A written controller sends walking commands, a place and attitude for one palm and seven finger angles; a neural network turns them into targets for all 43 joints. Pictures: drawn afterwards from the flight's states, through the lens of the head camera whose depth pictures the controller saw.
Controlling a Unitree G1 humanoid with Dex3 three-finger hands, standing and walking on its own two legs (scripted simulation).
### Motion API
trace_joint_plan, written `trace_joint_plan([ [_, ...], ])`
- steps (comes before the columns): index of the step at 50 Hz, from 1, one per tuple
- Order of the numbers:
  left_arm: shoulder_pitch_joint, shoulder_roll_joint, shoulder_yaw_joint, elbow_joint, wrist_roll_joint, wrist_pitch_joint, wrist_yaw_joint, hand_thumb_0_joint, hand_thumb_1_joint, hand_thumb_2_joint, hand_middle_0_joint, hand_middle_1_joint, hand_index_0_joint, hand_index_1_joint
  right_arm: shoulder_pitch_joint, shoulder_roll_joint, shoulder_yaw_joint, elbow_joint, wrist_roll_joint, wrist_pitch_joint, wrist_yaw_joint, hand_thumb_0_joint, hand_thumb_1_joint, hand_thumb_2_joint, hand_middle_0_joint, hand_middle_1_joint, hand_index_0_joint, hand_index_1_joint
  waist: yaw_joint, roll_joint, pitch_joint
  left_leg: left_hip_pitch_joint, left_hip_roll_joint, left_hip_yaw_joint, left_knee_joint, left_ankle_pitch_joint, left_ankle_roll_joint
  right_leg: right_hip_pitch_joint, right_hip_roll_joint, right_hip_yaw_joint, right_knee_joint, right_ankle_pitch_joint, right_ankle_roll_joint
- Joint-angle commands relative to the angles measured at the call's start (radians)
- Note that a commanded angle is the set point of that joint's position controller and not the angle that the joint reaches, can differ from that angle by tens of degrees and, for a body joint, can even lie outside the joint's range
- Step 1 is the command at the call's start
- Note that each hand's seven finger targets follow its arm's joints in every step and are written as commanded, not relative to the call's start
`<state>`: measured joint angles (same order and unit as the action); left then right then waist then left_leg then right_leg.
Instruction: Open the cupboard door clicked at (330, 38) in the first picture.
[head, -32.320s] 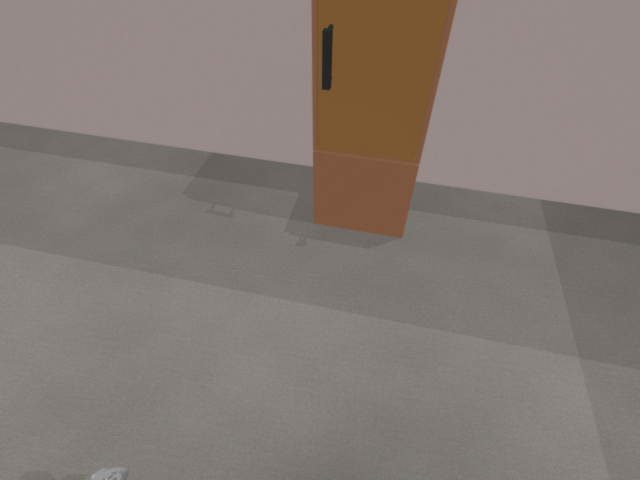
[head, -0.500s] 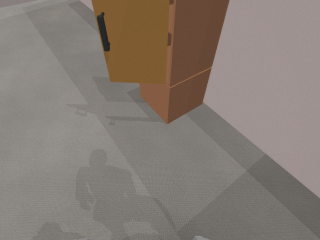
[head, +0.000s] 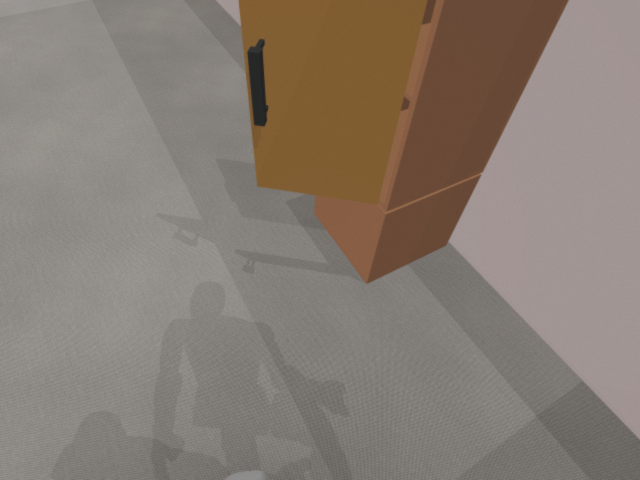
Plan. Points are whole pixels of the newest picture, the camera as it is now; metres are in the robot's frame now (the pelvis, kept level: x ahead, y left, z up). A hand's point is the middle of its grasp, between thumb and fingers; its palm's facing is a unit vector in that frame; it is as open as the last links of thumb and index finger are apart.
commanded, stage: take the last steps up to it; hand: left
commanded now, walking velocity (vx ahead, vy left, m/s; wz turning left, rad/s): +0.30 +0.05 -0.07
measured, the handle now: (260, 83) +0.87 +0.22 +0.02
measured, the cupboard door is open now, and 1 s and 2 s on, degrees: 51 51 51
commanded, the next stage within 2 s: come to a stop and stand still in 0.58 s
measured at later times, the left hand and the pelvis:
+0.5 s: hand (234, 377) +0.27 +0.16 -0.14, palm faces +0.01 -0.98 -0.21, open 7.4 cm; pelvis +0.18 -0.02 +0.01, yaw -1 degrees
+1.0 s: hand (214, 351) +0.32 +0.21 -0.17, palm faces +0.01 -0.98 -0.20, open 7.4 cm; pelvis +0.29 +0.02 +0.01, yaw -4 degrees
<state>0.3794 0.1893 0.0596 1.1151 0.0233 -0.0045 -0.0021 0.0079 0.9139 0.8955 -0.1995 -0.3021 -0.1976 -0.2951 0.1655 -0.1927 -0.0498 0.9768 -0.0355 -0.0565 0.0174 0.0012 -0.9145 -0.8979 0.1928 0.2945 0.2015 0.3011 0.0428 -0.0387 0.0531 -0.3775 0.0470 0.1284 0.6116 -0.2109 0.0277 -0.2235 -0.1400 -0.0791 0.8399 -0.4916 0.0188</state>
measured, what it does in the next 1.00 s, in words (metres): walks ahead: right foot, then left foot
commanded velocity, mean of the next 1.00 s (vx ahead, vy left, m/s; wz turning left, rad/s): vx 0.07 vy -0.01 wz -0.02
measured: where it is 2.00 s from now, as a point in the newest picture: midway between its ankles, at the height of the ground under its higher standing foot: (324, 461)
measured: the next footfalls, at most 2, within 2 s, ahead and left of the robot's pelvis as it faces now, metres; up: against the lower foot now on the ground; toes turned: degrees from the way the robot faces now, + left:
right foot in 0.36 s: +0.24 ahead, -0.11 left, +0.00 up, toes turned -9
left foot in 0.74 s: +0.32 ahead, +0.11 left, +0.00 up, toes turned +2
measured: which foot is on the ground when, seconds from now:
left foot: down 0.00-0.38, up 0.40-0.72, down 0.74-1.00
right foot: up 0.00-0.34, down 0.36-0.76, up 0.78-1.00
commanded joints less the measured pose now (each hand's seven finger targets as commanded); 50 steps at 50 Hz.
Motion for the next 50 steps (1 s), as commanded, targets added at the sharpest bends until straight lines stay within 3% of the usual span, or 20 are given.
trace_joint_plan([
  [1, -0.177, 0.059, 0.007, -0.144, -0.004, -0.045, -0.007, 0.000, 0.900, 0.900, -0.200, -0.300, -0.200, -0.300, 0.243, -0.146, -0.025, 0.027, 0.004, -0.005, -0.040, 0.000, -0.900, -0.900, 0.200, 0.300, 0.200, 0.300, -0.110, 0.206, -0.038, 0.306, 0.326, -0.400, -0.383, -0.040, 0.169, -0.478, -0.002, 0.068, 0.445, 0.080, -0.037],
  [4, -0.108, 0.028, 0.002, -0.107, -0.001, -0.027, -0.017, 0.000, 0.900, 0.900, -0.200, -0.300, -0.200, -0.300, 0.186, -0.106, -0.007, 0.029, 0.008, -0.024, -0.044, 0.000, -0.900, -0.900, 0.200, 0.300, 0.200, 0.300, -0.045, 0.138, -0.029, 0.249, 0.258, -0.224, -0.406, 0.142, 0.137, -0.382, -0.005, 0.049, 0.308, 0.164, -0.021],
  [6, -0.116, 0.016, 0.002, -0.115, 0.001, -0.017, -0.017, 0.000, 0.900, 0.900, -0.200, -0.300, -0.200, -0.300, 0.186, -0.091, -0.010, 0.035, 0.008, -0.027, -0.042, 0.000, -0.900, -0.900, 0.200, 0.300, 0.200, 0.300, -0.034, 0.133, -0.020, 0.236, 0.236, -0.156, -0.426, 0.173, 0.142, -0.346, -0.002, 0.035, 0.193, 0.208, -0.015],
  [13, -0.243, 0.029, 0.003, -0.176, 0.002, -0.017, -0.024, 0.000, 0.900, 0.900, -0.200, -0.300, -0.200, -0.300, 0.213, -0.111, -0.011, 0.072, 0.004, -0.011, -0.034, 0.000, -0.900, -0.900, 0.200, 0.300, 0.200, 0.300, -0.048, 0.121, 0.039, 0.213, 0.229, -0.123, -0.407, 0.100, 0.144, -0.192, 0.044, -0.018, -0.136, 0.249, -0.022],
  [16, -0.143, 0.062, 0.015, -0.152, 0.004, -0.025, -0.022, 0.000, 0.900, 0.900, -0.200, -0.300, -0.200, -0.300, 0.196, -0.110, -0.009, 0.084, 0.006, -0.002, -0.033, 0.000, -0.900, -0.900, 0.200, 0.300, 0.200, 0.300, 0.009, 0.064, 0.026, 0.143, 0.168, -0.079, -0.247, 0.064, 0.089, 0.038, 0.089, -0.046, -0.279, 0.289, -0.041],
  [17, -0.031, 0.108, 0.028, -0.119, 0.006, -0.036, -0.018, 0.000, 0.900, 0.900, -0.200, -0.300, -0.200, -0.300, 0.191, -0.093, -0.005, 0.083, 0.014, -0.005, -0.030, 0.000, -0.900, -0.900, 0.200, 0.300, 0.200, 0.300, 0.058, -0.007, -0.023, 0.053, 0.094, -0.024, -0.057, 0.052, 0.050, 0.218, 0.043, 0.038, -0.343, 0.281, -0.070],
  [18, 0.093, 0.199, 0.050, -0.085, 0.009, -0.050, -0.009, 0.000, 0.900, 0.900, -0.200, -0.300, -0.200, -0.300, 0.214, -0.054, -0.001, 0.064, 0.025, -0.008, -0.022, 0.000, -0.900, -0.900, 0.200, 0.300, 0.200, 0.300, 0.087, -0.222, -0.107, -0.159, -0.024, 0.055, 0.223, -0.133, -0.007, 0.429, -0.194, 0.368, -0.458, 0.277, -0.170],
  [19, 0.142, 0.240, 0.052, -0.083, -0.010, -0.046, 0.001, 0.000, 0.900, 0.900, -0.200, -0.300, -0.200, -0.300, 0.175, -0.072, -0.003, 0.031, 0.024, -0.001, -0.019, 0.000, -0.900, -0.900, 0.200, 0.300, 0.200, 0.300, 0.095, -0.260, -0.091, -0.242, -0.049, -0.008, 0.470, -0.419, -0.020, 0.393, -0.340, 0.574, -0.601, 0.291, -0.262],
  [21, 0.000, 0.157, 0.031, -0.116, -0.012, -0.051, 0.014, 0.000, 0.900, 0.900, -0.200, -0.300, -0.200, -0.300, 0.097, -0.069, -0.013, 0.031, 0.019, 0.008, -0.024, 0.000, -0.900, -0.900, 0.200, 0.300, 0.200, 0.300, 0.039, -0.154, -0.008, -0.286, 0.039, -0.140, 0.574, -0.249, -0.023, 0.211, -0.290, 0.470, -0.626, 0.264, -0.246],
  [23, -0.081, 0.092, 0.013, -0.138, -0.012, -0.060, 0.015, 0.000, 0.900, 0.900, -0.200, -0.300, -0.200, -0.300, 0.132, -0.029, -0.007, 0.059, 0.012, 0.025, -0.017, 0.000, -0.900, -0.900, 0.200, 0.300, 0.200, 0.300, -0.020, -0.075, -0.019, -0.179, 0.069, -0.129, 0.482, -0.125, -0.046, 0.075, -0.201, 0.245, -0.646, 0.345, -0.193],
  [25, -0.098, 0.076, 0.011, -0.131, -0.006, -0.069, 0.013, 0.000, 0.900, 0.900, -0.200, -0.300, -0.200, -0.300, 0.179, -0.001, -0.005, 0.081, 0.012, 0.037, -0.012, 0.000, -0.900, -0.900, 0.200, 0.300, 0.200, 0.300, -0.049, -0.085, -0.023, -0.107, 0.062, -0.092, 0.373, -0.081, -0.057, 0.019, -0.154, 0.135, -0.658, 0.394, -0.175],
  [31, -0.053, 0.120, 0.020, -0.081, -0.002, -0.073, 0.005, 0.000, 0.900, 0.900, -0.200, -0.300, -0.200, -0.300, 0.097, 0.013, 0.000, 0.036, 0.016, 0.024, 0.001, 0.000, -0.900, -0.900, 0.200, 0.300, 0.200, 0.300, -0.019, -0.078, -0.029, -0.049, 0.013, -0.035, 0.057, -0.049, -0.062, 0.086, -0.144, 0.105, -0.619, 0.450, -0.183],
  [35, -0.073, 0.096, 0.009, -0.060, -0.007, -0.052, 0.008, 0.000, 0.900, 0.900, -0.200, -0.300, -0.200, -0.300, 0.149, -0.022, 0.005, 0.057, 0.014, 0.005, -0.011, 0.000, -0.900, -0.900, 0.200, 0.300, 0.200, 0.300, -0.066, -0.081, -0.009, 0.198, -0.020, -0.025, -0.164, 0.097, -0.046, -0.031, -0.066, 0.049, -0.477, 0.398, -0.113],
  [36, -0.045, 0.057, -0.006, -0.057, -0.008, -0.045, 0.013, 0.000, 0.900, 0.900, -0.200, -0.300, -0.200, -0.300, 0.203, -0.070, 0.002, 0.074, 0.012, -0.005, -0.020, 0.000, -0.900, -0.900, 0.200, 0.300, 0.200, 0.300, -0.078, 0.055, -0.056, 0.319, 0.069, -0.120, -0.182, 0.311, -0.020, -0.089, -0.001, 0.007, -0.345, 0.372, -0.070],
  [37, -0.010, 0.016, -0.021, -0.061, -0.016, -0.038, 0.021, 0.000, 0.900, 0.900, -0.200, -0.300, -0.200, -0.300, 0.234, -0.134, -0.002, 0.077, 0.008, -0.003, -0.037, 0.000, -0.900, -0.900, 0.200, 0.300, 0.200, 0.300, -0.072, 0.171, -0.104, 0.368, 0.226, -0.271, -0.175, 0.559, 0.064, -0.131, 0.058, -0.033, -0.269, 0.176, -0.023],
  [38, 0.004, 0.001, -0.031, -0.057, -0.015, -0.027, 0.034, 0.000, 0.900, 0.900, -0.200, -0.300, -0.200, -0.300, 0.228, -0.158, -0.005, 0.074, 0.007, 0.014, -0.046, 0.000, -0.900, -0.900, 0.200, 0.300, 0.200, 0.300, -0.073, 0.155, -0.096, 0.272, 0.300, -0.304, -0.201, 0.634, 0.116, -0.057, 0.087, -0.021, -0.206, -0.022, -0.015],
  [40, 0.007, 0.032, -0.029, -0.037, -0.022, 0.005, 0.034, 0.000, 0.900, 0.900, -0.200, -0.300, -0.200, -0.300, 0.135, -0.137, 0.010, 0.068, 0.013, 0.024, -0.071, 0.000, -0.900, -0.900, 0.200, 0.300, 0.200, 0.300, -0.049, 0.284, -0.093, 0.272, 0.287, -0.296, -0.216, 0.905, 0.128, -0.081, 0.073, 0.018, -0.113, -0.053, 0.006],
  [42, -0.015, 0.072, -0.014, -0.047, -0.020, 0.023, 0.033, 0.000, 0.900, 0.900, -0.200, -0.300, -0.200, -0.300, 0.131, -0.161, -0.002, 0.068, 0.017, 0.039, -0.086, 0.000, -0.900, -0.900, 0.200, 0.300, 0.200, 0.300, -0.064, 0.262, -0.131, 0.339, 0.311, -0.279, -0.184, 1.057, 0.154, -0.127, 0.073, 0.057, -0.009, -0.083, 0.004],
  [44, -0.054, 0.082, -0.003, -0.079, -0.018, 0.037, 0.030, 0.000, 0.900, 0.900, -0.200, -0.300, -0.200, -0.300, 0.115, -0.183, -0.022, 0.052, 0.017, 0.054, -0.092, 0.000, -0.900, -0.900, 0.200, 0.300, 0.200, 0.300, -0.075, 0.164, -0.126, 0.345, 0.336, -0.275, -0.171, 0.992, 0.184, -0.178, 0.085, 0.068, 0.045, -0.079, -0.004],
  [50, -0.075, 0.055, 0.020, -0.150, -0.010, 0.063, 0.019, 0.000, 0.900, 0.900, -0.200, -0.300, -0.200, -0.300, 0.000, -0.188, -0.044, 0.002, 0.004, 0.070, -0.084, 0.000, -0.900, -0.900, 0.200, 0.300, 0.200, 0.300, -0.038, 0.183, -0.130, 0.158, 0.316, -0.221, -0.229, 0.537, 0.153, -0.117, 0.101, 0.080, 0.052, -0.006, -0.010],
])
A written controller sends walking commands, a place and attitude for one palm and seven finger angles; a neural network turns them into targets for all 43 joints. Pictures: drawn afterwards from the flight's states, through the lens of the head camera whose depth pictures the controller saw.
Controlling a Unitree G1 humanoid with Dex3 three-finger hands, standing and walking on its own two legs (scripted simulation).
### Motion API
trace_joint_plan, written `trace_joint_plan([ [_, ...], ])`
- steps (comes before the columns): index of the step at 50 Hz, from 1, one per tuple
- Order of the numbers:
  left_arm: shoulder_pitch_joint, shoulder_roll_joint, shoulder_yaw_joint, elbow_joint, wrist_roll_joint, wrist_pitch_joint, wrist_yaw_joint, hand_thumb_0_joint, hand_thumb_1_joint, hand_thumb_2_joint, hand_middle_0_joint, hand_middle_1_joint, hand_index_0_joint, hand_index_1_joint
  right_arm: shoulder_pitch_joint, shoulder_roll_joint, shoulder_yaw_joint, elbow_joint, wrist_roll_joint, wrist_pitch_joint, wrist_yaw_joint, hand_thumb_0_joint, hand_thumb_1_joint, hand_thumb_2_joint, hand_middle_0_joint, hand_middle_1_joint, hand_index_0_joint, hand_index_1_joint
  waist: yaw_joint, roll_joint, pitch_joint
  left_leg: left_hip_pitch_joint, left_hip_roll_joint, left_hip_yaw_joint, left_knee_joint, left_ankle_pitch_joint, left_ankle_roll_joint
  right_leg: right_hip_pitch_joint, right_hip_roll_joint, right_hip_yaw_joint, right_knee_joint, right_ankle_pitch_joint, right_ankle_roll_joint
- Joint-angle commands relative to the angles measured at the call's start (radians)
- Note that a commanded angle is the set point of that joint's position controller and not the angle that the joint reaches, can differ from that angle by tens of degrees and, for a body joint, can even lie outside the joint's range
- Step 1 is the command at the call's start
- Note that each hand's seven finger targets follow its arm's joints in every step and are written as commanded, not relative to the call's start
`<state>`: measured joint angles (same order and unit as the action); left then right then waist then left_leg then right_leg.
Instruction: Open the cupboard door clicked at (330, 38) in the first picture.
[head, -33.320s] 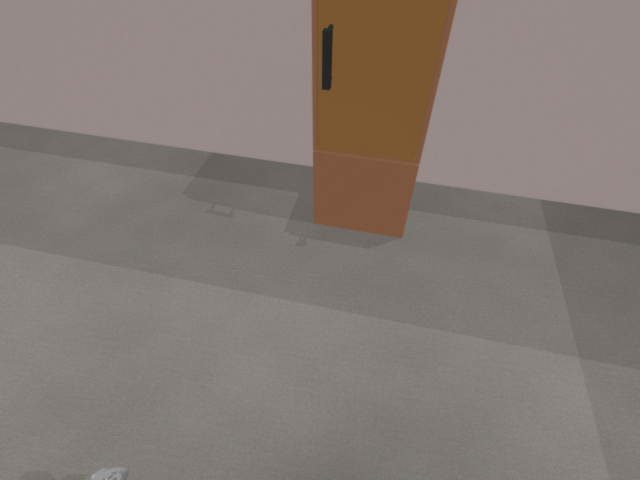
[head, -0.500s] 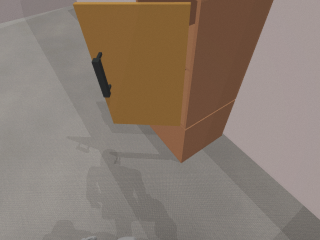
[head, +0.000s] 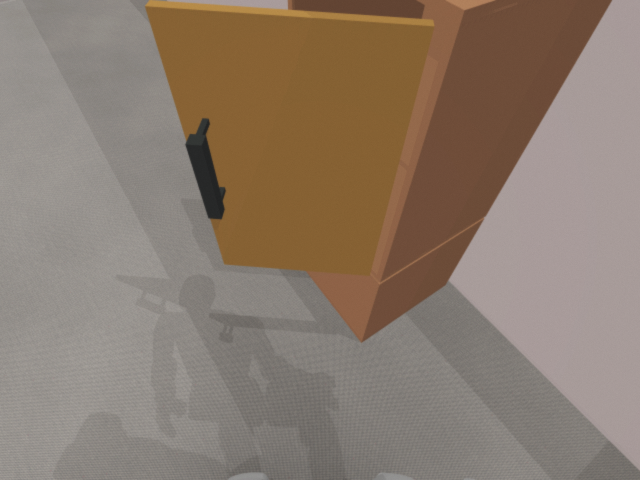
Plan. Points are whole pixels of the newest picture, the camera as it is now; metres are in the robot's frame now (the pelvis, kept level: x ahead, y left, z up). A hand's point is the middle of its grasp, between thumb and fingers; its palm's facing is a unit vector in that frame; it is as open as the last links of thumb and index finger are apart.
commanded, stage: come to a stop and stand still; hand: left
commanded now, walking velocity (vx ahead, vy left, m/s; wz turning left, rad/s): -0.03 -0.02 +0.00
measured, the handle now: (210, 171) +0.56 +0.24 +0.00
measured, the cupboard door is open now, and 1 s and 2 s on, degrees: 51 51 51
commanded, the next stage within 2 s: look again from close up in 0.88 s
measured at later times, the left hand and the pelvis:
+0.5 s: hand out of the picture +0.05 +0.13 -0.17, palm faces +0.07 -0.98 -0.17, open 7.3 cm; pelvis +0.01 -0.05 +0.00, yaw +2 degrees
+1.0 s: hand out of the picture +0.01 +0.11 -0.17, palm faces +0.05 -0.99 -0.16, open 7.4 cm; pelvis +0.02 -0.05 +0.01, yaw +1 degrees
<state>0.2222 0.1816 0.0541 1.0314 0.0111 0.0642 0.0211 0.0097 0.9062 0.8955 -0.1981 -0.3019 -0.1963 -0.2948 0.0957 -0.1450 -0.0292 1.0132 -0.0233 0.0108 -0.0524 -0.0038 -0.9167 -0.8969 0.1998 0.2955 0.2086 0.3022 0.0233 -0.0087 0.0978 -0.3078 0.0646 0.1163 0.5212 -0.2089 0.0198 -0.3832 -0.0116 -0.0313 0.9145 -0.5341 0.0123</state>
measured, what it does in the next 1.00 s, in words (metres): steps on the spot: right foot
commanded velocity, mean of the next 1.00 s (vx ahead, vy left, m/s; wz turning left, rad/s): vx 0.00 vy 0.00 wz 0.00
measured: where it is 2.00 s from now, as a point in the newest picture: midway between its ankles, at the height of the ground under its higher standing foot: outside the picture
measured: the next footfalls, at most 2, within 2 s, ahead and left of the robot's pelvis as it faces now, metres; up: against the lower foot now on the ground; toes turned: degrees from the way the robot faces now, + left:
right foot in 0.14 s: +0.04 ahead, -0.16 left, +0.00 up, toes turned -2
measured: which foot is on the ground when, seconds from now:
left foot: down 0.00-1.00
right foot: up 0.00-0.12, down 0.14-1.00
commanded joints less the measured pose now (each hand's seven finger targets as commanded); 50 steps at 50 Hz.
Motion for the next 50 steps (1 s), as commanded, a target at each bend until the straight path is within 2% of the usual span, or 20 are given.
trace_joint_plan([
  [1, 0.094, 0.058, 0.027, -0.071, 0.003, -0.007, -0.005, 0.000, 0.900, 0.900, -0.200, -0.300, -0.200, -0.300, 0.052, -0.239, -0.066, -0.043, -0.009, 0.006, -0.009, 0.000, -0.900, -0.900, 0.200, 0.300, 0.200, 0.300, -0.008, 0.169, -0.169, 0.050, 0.286, -0.204, -0.147, 0.436, 0.148, 0.085, -0.025, 0.011, -0.076, 0.064, -0.005],
  [3, 0.136, 0.060, 0.027, -0.065, 0.006, -0.014, -0.005, 0.000, 0.900, 0.900, -0.200, -0.300, -0.200, -0.300, 0.036, -0.231, -0.067, -0.049, -0.004, 0.013, 0.003, 0.000, -0.900, -0.900, 0.200, 0.300, 0.200, 0.300, 0.015, 0.154, -0.163, -0.026, 0.241, -0.189, -0.126, 0.202, 0.111, 0.197, -0.017, -0.022, -0.244, 0.195, -0.009],
  [4, 0.159, 0.078, 0.027, -0.059, 0.011, -0.022, -0.005, 0.000, 0.900, 0.900, -0.200, -0.300, -0.200, -0.300, 0.044, -0.214, -0.064, -0.052, 0.000, 0.018, 0.009, 0.000, -0.900, -0.900, 0.200, 0.300, 0.200, 0.300, 0.027, 0.085, -0.139, -0.088, 0.188, -0.164, -0.079, 0.068, 0.076, 0.264, -0.015, -0.023, -0.370, 0.280, -0.012],
  [5, 0.144, 0.128, 0.031, -0.070, 0.019, -0.031, -0.001, 0.000, 0.900, 0.900, -0.200, -0.300, -0.200, -0.300, 0.065, -0.172, -0.061, -0.058, 0.008, 0.023, 0.018, 0.000, -0.900, -0.900, 0.200, 0.300, 0.200, 0.300, 0.020, -0.071, -0.107, -0.138, 0.081, -0.109, 0.025, -0.118, 0.018, 0.250, -0.105, 0.110, -0.540, 0.287, -0.038],
  [6, 0.079, 0.206, 0.035, -0.094, 0.024, -0.038, 0.002, 0.000, 0.900, 0.900, -0.200, -0.300, -0.200, -0.300, 0.079, -0.108, -0.051, -0.071, 0.015, 0.031, 0.030, 0.000, -0.900, -0.900, 0.200, 0.300, 0.200, 0.300, -0.007, -0.278, -0.073, -0.143, -0.042, -0.021, 0.178, -0.295, -0.039, 0.136, -0.298, 0.319, -0.680, 0.211, -0.128],
  [7, 0.032, 0.227, 0.025, -0.118, 0.021, -0.038, -0.001, 0.000, 0.900, 0.900, -0.200, -0.300, -0.200, -0.300, 0.054, -0.117, -0.049, -0.084, 0.011, 0.040, 0.039, 0.000, -0.900, -0.900, 0.200, 0.300, 0.200, 0.300, 0.011, -0.202, -0.060, -0.067, -0.051, -0.079, 0.325, -0.354, -0.030, -0.013, -0.349, 0.325, -0.731, 0.108, -0.190],
  [8, -0.012, 0.207, 0.024, -0.122, 0.024, -0.044, 0.002, 0.000, 0.900, 0.900, -0.200, -0.300, -0.200, -0.300, 0.036, -0.109, -0.053, -0.083, 0.008, 0.046, 0.039, 0.000, -0.900, -0.900, 0.200, 0.300, 0.200, 0.300, -0.008, -0.207, -0.042, -0.093, -0.055, -0.105, 0.414, -0.326, -0.020, -0.035, -0.305, 0.332, -0.718, 0.131, -0.194],
  [10, -0.072, 0.162, 0.014, -0.121, 0.020, -0.050, 0.008, 0.000, 0.900, 0.900, -0.200, -0.300, -0.200, -0.300, 0.100, -0.115, -0.049, -0.051, 0.009, 0.040, 0.039, 0.000, -0.900, -0.900, 0.200, 0.300, 0.200, 0.300, -0.039, -0.241, -0.034, -0.075, -0.032, -0.112, 0.434, -0.256, -0.019, -0.006, -0.253, 0.224, -0.670, 0.265, -0.186],
  [13, -0.044, 0.156, 0.009, -0.099, 0.016, -0.059, 0.008, 0.000, 0.900, 0.900, -0.200, -0.300, -0.200, -0.300, 0.153, -0.088, -0.032, -0.022, 0.011, 0.022, 0.036, 0.000, -0.900, -0.900, 0.200, 0.300, 0.200, 0.300, -0.038, -0.152, -0.064, -0.010, -0.044, -0.079, 0.187, -0.219, -0.033, 0.110, -0.212, 0.153, -0.588, 0.453, -0.174],
  [15, -0.023, 0.139, 0.001, -0.070, 0.000, -0.059, 0.004, 0.000, 0.900, 0.900, -0.200, -0.300, -0.200, -0.300, 0.209, -0.087, -0.018, 0.014, 0.010, 0.006, 0.031, 0.000, -0.900, -0.900, 0.200, 0.300, 0.200, 0.300, -0.048, -0.040, -0.098, 0.135, -0.030, -0.115, -0.112, -0.005, -0.023, 0.113, -0.171, 0.130, -0.494, 0.417, -0.109],
  [16, 0.018, 0.099, -0.008, -0.061, -0.011, -0.059, -0.001, 0.000, 0.900, 0.900, -0.200, -0.300, -0.200, -0.300, 0.196, -0.124, -0.014, 0.013, 0.003, -0.013, 0.027, 0.000, -0.900, -0.900, 0.200, 0.300, 0.200, 0.300, -0.017, 0.103, -0.108, 0.134, 0.081, -0.262, -0.174, 0.148, 0.021, 0.103, -0.094, 0.088, -0.445, 0.376, -0.055],
  [17, 0.033, 0.084, -0.014, -0.056, -0.013, -0.057, -0.001, 0.000, 0.900, 0.900, -0.200, -0.300, -0.200, -0.300, 0.165, -0.172, -0.011, 0.002, -0.001, -0.018, 0.021, 0.000, -0.900, -0.900, 0.200, 0.300, 0.200, 0.300, 0.007, 0.133, -0.114, 0.045, 0.160, -0.319, -0.200, 0.158, 0.062, 0.189, -0.062, 0.047, -0.460, 0.308, -0.028],
  [18, 0.030, 0.084, -0.014, -0.049, -0.012, -0.061, -0.003, 0.000, 0.900, 0.900, -0.200, -0.300, -0.200, -0.300, 0.141, -0.184, -0.011, -0.001, -0.002, -0.018, 0.014, 0.000, -0.900, -0.900, 0.200, 0.300, 0.200, 0.300, 0.016, 0.045, -0.113, -0.001, 0.146, -0.287, -0.180, 0.127, 0.056, 0.245, -0.055, 0.041, -0.489, 0.343, -0.025],
  [20, 0.015, 0.099, -0.013, -0.018, -0.010, -0.058, -0.005, 0.000, 0.900, 0.900, -0.200, -0.300, -0.200, -0.300, 0.158, -0.151, -0.003, 0.034, 0.004, -0.025, 0.010, 0.000, -0.900, -0.900, 0.200, 0.300, 0.200, 0.300, 0.003, 0.143, -0.129, 0.036, 0.084, -0.218, -0.178, 0.191, 0.021, 0.276, -0.075, 0.043, -0.479, 0.427, -0.035],
  [22, 0.020, 0.096, -0.013, 0.000, -0.009, -0.062, -0.004, 0.000, 0.900, 0.900, -0.200, -0.300, -0.200, -0.300, 0.172, -0.130, -0.001, 0.052, 0.006, -0.024, 0.007, 0.000, -0.900, -0.900, 0.200, 0.300, 0.200, 0.300, 0.000, 0.119, -0.132, 0.064, 0.065, -0.185, -0.167, 0.173, 0.007, 0.284, -0.080, 0.054, -0.502, 0.463, -0.043],
  [24, 0.024, 0.097, -0.017, 0.017, -0.008, -0.070, -0.002, 0.000, 0.900, 0.900, -0.200, -0.300, -0.200, -0.300, 0.197, -0.116, -0.001, 0.063, 0.010, -0.025, 0.005, 0.000, -0.900, -0.900, 0.200, 0.300, 0.200, 0.300, -0.010, 0.024, -0.132, 0.102, 0.052, -0.164, -0.150, 0.185, -0.004, 0.283, -0.092, 0.064, -0.521, 0.534, -0.051],
  [29, 0.029, 0.088, -0.024, 0.045, -0.009, -0.072, 0.002, 0.000, 0.900, 0.900, -0.200, -0.300, -0.200, -0.300, 0.213, -0.098, 0.001, 0.090, 0.012, -0.019, 0.004, 0.000, -0.900, -0.900, 0.200, 0.300, 0.200, 0.300, -0.019, -0.031, -0.066, 0.118, 0.044, -0.145, -0.170, 0.120, -0.011, 0.249, -0.095, 0.072, -0.561, 0.516, -0.051],
  [48, 0.094, 0.058, -0.036, 0.091, -0.009, -0.082, 0.009, 0.000, 0.900, 0.900, -0.200, -0.300, -0.200, -0.300, 0.249, -0.085, 0.016, 0.121, 0.009, -0.026, 0.003, 0.000, -0.900, -0.900, 0.200, 0.300, 0.200, 0.300, -0.021, 0.016, -0.036, 0.149, 0.039, -0.137, -0.188, 0.136, -0.012, 0.246, -0.096, 0.078, -0.583, 0.517, -0.050],
  [49, 0.098, 0.236, -0.044, -0.006, 0.012, -0.104, 0.017, 0.000, 0.900, 0.900, -0.200, -0.300, -0.200, -0.300, 0.153, -0.212, 0.007, -0.018, 0.009, -0.031, 0.020, 0.000, -0.900, -0.900, 0.200, 0.300, 0.200, 0.300, -0.038, 0.031, 0.098, 0.098, 0.008, -0.168, -0.167, 0.173, -0.009, 0.143, -0.066, 0.061, -0.551, 0.509, -0.051],
  [50, 0.107, 0.169, -0.012, -0.009, 0.007, -0.112, 0.023, 0.000, 0.900, 0.900, -0.200, -0.300, -0.200, -0.300, 0.183, -0.201, -0.017, -0.036, -0.001, -0.058, 0.013, 0.000, -0.900, -0.900, 0.200, 0.300, 0.200, 0.300, -0.026, 0.123, -0.068, 0.101, 0.021, -0.161, -0.081, 0.213, 0.006, 0.211, -0.102, 0.097, -0.470, 0.532, -0.062],
])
